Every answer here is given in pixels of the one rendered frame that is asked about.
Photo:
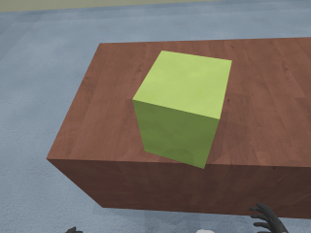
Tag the carton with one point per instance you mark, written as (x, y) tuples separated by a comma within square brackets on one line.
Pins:
[(179, 104)]

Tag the pedestal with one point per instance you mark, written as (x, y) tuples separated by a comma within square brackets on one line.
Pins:
[(261, 151)]

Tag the robot right hand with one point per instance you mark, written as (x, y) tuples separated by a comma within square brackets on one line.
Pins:
[(273, 223)]

